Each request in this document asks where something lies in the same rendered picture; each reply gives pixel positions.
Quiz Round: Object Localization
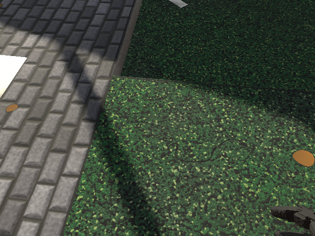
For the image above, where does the right robot hand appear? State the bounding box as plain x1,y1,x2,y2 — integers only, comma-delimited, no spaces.
271,205,315,236

